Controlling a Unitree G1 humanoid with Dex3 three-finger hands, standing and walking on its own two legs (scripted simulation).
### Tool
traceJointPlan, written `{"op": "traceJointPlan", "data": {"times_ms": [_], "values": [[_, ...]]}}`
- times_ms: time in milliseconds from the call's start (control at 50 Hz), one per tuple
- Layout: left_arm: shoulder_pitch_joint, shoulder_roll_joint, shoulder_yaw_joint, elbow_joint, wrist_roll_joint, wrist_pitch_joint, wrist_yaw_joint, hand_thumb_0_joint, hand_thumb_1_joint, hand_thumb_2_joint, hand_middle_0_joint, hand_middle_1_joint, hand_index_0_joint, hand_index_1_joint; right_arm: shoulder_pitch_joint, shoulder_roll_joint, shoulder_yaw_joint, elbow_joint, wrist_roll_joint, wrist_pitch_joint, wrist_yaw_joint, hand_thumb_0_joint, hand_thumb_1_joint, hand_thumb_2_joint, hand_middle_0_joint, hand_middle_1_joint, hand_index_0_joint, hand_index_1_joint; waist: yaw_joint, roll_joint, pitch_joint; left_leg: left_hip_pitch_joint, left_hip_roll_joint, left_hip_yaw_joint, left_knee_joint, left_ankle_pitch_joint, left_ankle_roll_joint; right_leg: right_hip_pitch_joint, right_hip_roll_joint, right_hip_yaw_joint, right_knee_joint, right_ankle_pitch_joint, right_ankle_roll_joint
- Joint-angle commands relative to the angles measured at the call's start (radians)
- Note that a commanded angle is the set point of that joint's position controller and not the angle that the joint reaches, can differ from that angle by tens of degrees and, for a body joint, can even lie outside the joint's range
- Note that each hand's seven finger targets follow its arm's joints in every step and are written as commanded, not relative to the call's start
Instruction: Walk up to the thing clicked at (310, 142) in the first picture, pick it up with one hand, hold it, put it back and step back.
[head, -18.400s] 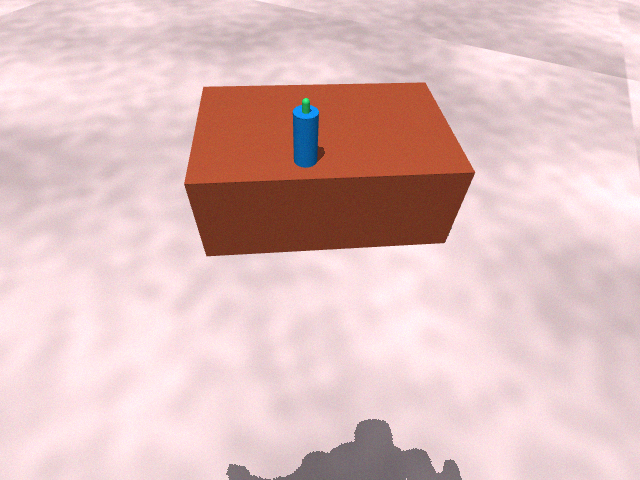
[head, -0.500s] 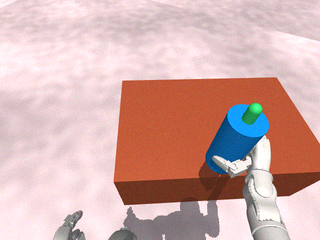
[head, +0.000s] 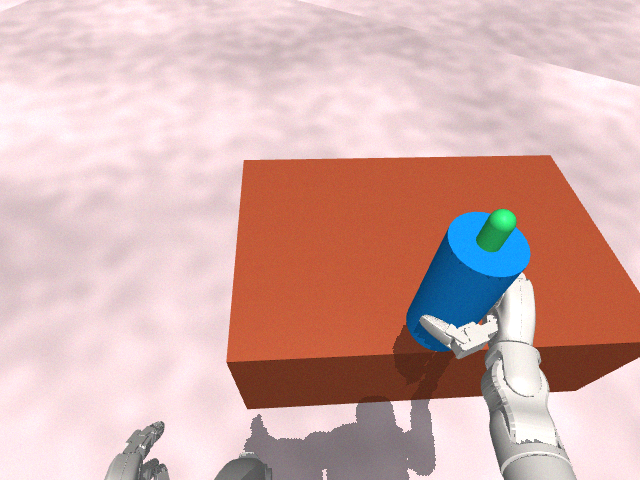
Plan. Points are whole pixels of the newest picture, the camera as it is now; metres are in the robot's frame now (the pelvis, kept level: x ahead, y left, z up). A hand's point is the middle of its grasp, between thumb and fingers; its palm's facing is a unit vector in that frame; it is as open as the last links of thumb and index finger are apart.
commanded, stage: hold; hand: right
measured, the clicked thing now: (463, 279) +0.32 -0.16 +0.08
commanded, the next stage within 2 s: crouch in 0.30 s
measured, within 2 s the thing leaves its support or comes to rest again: neither
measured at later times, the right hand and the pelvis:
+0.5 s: hand (456, 296) +0.32 -0.17 +0.04, palm faces +0.23 +0.97 -0.02, open 11.4 cm; pelvis +0.00 +0.00 +0.00, yaw +0 degrees
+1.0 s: hand (439, 290) +0.41 -0.20 -0.09, palm faces +0.24 +0.97 -0.05, open 11.4 cm; pelvis -0.02 -0.01 -0.08, yaw +0 degrees
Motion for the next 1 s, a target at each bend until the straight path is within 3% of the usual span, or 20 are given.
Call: {"op": "traceJointPlan", "data": {"times_ms": [0,20,120,140,160,240,260,340,360,380,420,520,540,560,580,600,660,780,900,980], "values": [[-0.037,0.123,0.043,-0.112,-0.001,-0.050,0.013,0.000,0.890,0.894,-0.199,-0.299,-0.201,-0.297,-0.358,-0.112,-0.051,-0.281,0.035,-0.120,0.004,0.000,0.012,-1.276,1.217,1.402,1.273,1.401,0.013,0.022,-0.270,0.274,-0.019,0.017,-0.097,0.132,0.014,-0.040,0.033,-0.028,-0.142,0.226,-0.035],[-0.043,0.121,0.042,-0.120,-0.002,-0.049,0.013,0.000,0.885,0.897,-0.200,-0.300,-0.201,-0.299,-0.399,-0.162,-0.093,-0.350,0.037,-0.128,-0.002,0.000,0.015,-1.288,1.218,1.410,1.277,1.410,0.002,0.017,-0.296,0.291,-0.017,0.013,-0.105,0.111,0.013,-0.038,0.034,-0.029,-0.143,0.197,-0.039],[-0.062,0.115,0.032,-0.119,-0.003,-0.056,0.013,0.000,0.895,0.889,-0.196,-0.296,-0.200,-0.292,-0.345,-0.099,-0.034,-0.255,0.028,-0.121,0.011,0.000,-0.037,-1.256,1.213,1.380,1.264,1.380,0.004,0.016,-0.261,0.279,-0.013,0.008,-0.116,0.058,0.009,-0.064,0.038,-0.038,-0.151,0.139,-0.045],[-0.058,0.117,0.035,-0.122,-0.001,-0.054,0.015,0.000,0.897,0.889,-0.198,-0.298,-0.203,-0.293,-0.378,-0.153,-0.072,-0.308,0.024,-0.126,0.008,0.000,-0.003,-1.252,1.201,1.375,1.254,1.375,-0.005,0.008,-0.278,0.288,-0.014,0.009,-0.110,0.066,0.014,-0.053,0.036,-0.034,-0.153,0.151,-0.041],[-0.057,0.119,0.035,-0.125,-0.002,-0.054,0.015,0.000,0.896,0.890,-0.196,-0.297,-0.201,-0.292,-0.376,-0.105,-0.018,-0.271,0.021,-0.121,0.013,0.000,0.000,-1.254,1.195,1.375,1.250,1.375,0.008,-0.005,-0.274,0.285,-0.014,0.007,-0.112,0.073,0.013,-0.055,0.039,-0.038,-0.153,0.156,-0.040],[-0.047,0.117,0.036,-0.120,0.001,-0.058,0.013,0.000,0.895,0.894,-0.198,-0.299,-0.201,-0.296,-0.383,-0.108,-0.029,-0.297,0.021,-0.128,0.004,0.000,-0.016,-1.248,1.203,1.372,1.255,1.372,0.005,-0.013,-0.317,0.294,-0.016,0.015,-0.094,0.131,0.016,-0.029,0.036,-0.031,-0.147,0.219,-0.034],[-0.035,0.127,0.045,-0.116,0.002,-0.055,0.014,0.000,0.896,0.892,-0.197,-0.299,-0.202,-0.294,-0.404,-0.154,-0.077,-0.324,0.021,-0.134,-0.004,0.000,0.012,-1.257,1.205,1.383,1.259,1.383,-0.001,-0.021,-0.337,0.302,-0.017,0.014,-0.090,0.145,0.019,-0.021,0.035,-0.029,-0.145,0.234,-0.031],[-0.046,0.104,0.032,-0.116,0.003,-0.053,0.016,0.000,0.890,0.898,-0.198,-0.299,-0.200,-0.297,-0.370,-0.152,-0.092,-0.312,0.029,-0.140,-0.011,0.000,-0.011,-1.279,1.226,1.404,1.281,1.404,-0.005,0.019,-0.308,0.320,-0.010,0.004,-0.106,0.113,0.009,-0.058,0.041,-0.039,-0.133,0.186,-0.042],[-0.050,0.102,0.031,-0.113,0.004,-0.057,0.018,0.000,0.889,0.898,-0.199,-0.300,-0.200,-0.299,-0.373,-0.112,-0.056,-0.308,0.032,-0.142,-0.007,0.000,-0.024,-1.278,1.231,1.404,1.283,1.404,0.005,0.022,-0.296,0.308,-0.012,0.005,-0.108,0.099,0.007,-0.060,0.040,-0.040,-0.136,0.171,-0.043],[-0.057,0.103,0.031,-0.122,0.003,-0.058,0.017,0.000,0.910,0.886,-0.188,-0.294,-0.206,-0.275,-0.386,-0.151,-0.092,-0.332,0.032,-0.145,-0.012,0.000,0.030,-1.331,1.243,1.453,1.306,1.453,-0.007,0.010,-0.317,0.318,-0.010,0.000,-0.110,0.086,0.008,-0.066,0.042,-0.043,-0.137,0.160,-0.044],[-0.053,0.114,0.037,-0.113,0.004,-0.054,0.019,0.000,0.893,0.899,-0.197,-0.301,-0.201,-0.297,-0.367,-0.139,-0.075,-0.277,0.021,-0.147,-0.009,0.000,-0.101,-1.284,1.247,1.411,1.298,1.411,0.000,0.023,-0.296,0.293,-0.012,0.002,-0.102,0.087,0.010,-0.061,0.039,-0.038,-0.139,0.165,-0.042],[-0.049,0.116,0.040,-0.097,0.009,-0.059,0.016,0.000,0.888,0.899,-0.199,-0.301,-0.201,-0.300,-0.403,-0.086,-0.028,-0.158,0.017,-0.151,0.016,0.000,-0.029,-1.291,1.225,1.416,1.286,1.416,0.032,0.040,-0.262,0.223,-0.013,0.006,-0.078,0.071,0.009,-0.116,0.034,-0.031,-0.118,0.144,-0.046],[-0.049,0.125,0.045,-0.094,0.010,-0.057,0.014,0.000,0.889,0.893,-0.199,-0.300,-0.202,-0.297,-0.431,-0.143,-0.086,-0.163,0.017,-0.160,0.010,0.000,-0.034,-1.293,1.226,1.417,1.287,1.417,0.022,0.022,-0.251,0.207,-0.013,0.004,-0.072,0.052,0.011,-0.130,0.034,-0.029,-0.116,0.126,-0.044],[-0.048,0.119,0.044,-0.090,0.012,-0.054,0.013,0.000,0.886,0.895,-0.200,-0.301,-0.202,-0.300,-0.452,-0.148,-0.086,-0.148,0.013,-0.168,0.014,0.000,-0.041,-1.293,1.229,1.417,1.288,1.418,0.026,0.022,-0.263,0.203,-0.008,-0.002,-0.067,0.047,0.011,-0.139,0.036,-0.032,-0.102,0.119,-0.044],[-0.048,0.118,0.041,-0.087,0.013,-0.058,0.011,0.000,0.887,0.896,-0.200,-0.301,-0.201,-0.299,-0.451,-0.093,-0.047,-0.073,0.016,-0.170,0.022,0.000,-0.036,-1.281,1.220,1.405,1.279,1.405,0.044,0.061,-0.230,0.180,-0.010,0.000,-0.063,0.022,0.006,-0.173,0.034,-0.029,-0.094,0.094,-0.049],[-0.044,0.118,0.047,-0.077,0.017,-0.059,0.008,0.000,0.887,0.892,-0.200,-0.300,-0.203,-0.297,-0.492,-0.161,-0.122,-0.099,0.017,-0.189,0.016,0.000,-0.029,-1.280,1.210,1.399,1.271,1.399,0.030,0.062,-0.260,0.177,-0.002,-0.012,-0.046,0.015,0.005,-0.203,0.035,-0.028,-0.072,0.087,-0.050],[-0.044,0.121,0.045,-0.065,0.024,-0.068,0.000,0.000,0.894,0.888,-0.200,-0.303,-0.207,-0.296,-0.528,-0.135,-0.115,0.032,0.014,-0.226,0.026,0.000,-0.029,-1.290,1.216,1.409,1.278,1.409,0.045,0.052,-0.276,0.107,0.001,-0.019,0.017,0.015,0.005,-0.272,0.039,-0.027,-0.012,0.081,-0.051],[0.007,0.142,0.056,-0.069,0.041,-0.071,-0.021,0.000,0.875,0.905,-0.202,-0.305,-0.201,-0.306,-0.728,-0.269,-0.202,0.118,-0.030,-0.331,0.016,0.000,-0.030,-1.289,1.214,1.403,1.275,1.403,0.047,-0.015,-0.507,0.007,0.004,-0.039,0.199,0.084,0.017,-0.428,0.051,-0.036,0.150,0.104,-0.042],[0.068,0.202,0.088,-0.045,0.058,-0.055,-0.045,0.000,0.857,0.921,-0.204,-0.306,-0.194,-0.316,-0.879,-0.336,-0.241,0.154,-0.041,-0.389,0.029,0.000,-0.014,-1.318,1.231,1.431,1.293,1.432,0.048,-0.148,-0.697,-0.145,-0.005,-0.021,0.355,0.181,0.046,-0.418,0.047,-0.022,0.272,0.317,-0.012],[0.099,0.207,0.085,-0.031,0.055,-0.035,-0.055,0.000,0.846,0.929,-0.201,-0.298,-0.183,-0.317,-0.929,-0.313,-0.228,0.208,-0.036,-0.393,0.051,0.000,-0.023,-1.346,1.264,1.468,1.327,1.468,0.086,-0.111,-0.749,-0.173,-0.002,-0.024,0.413,0.239,0.052,-0.479,0.042,-0.018,0.346,0.378,-0.011]]}}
